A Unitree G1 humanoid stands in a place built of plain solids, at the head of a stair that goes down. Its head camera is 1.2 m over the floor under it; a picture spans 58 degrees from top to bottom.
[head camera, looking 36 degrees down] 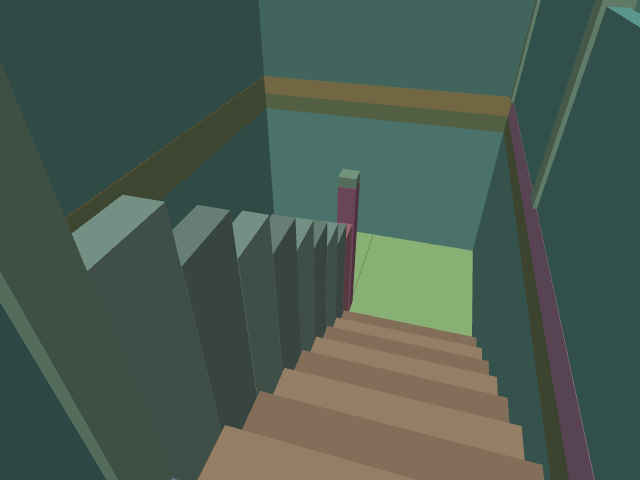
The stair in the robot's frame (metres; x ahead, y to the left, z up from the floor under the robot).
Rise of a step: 0.18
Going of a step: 0.27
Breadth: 1.09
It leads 16 degrees to the right of straight ahead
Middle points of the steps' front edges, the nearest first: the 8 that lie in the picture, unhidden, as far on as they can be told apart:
0.68 -0.20 -0.18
0.94 -0.27 -0.36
1.19 -0.35 -0.55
1.45 -0.42 -0.73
1.71 -0.50 -0.91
1.97 -0.58 -1.09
2.23 -0.65 -1.28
2.49 -0.73 -1.46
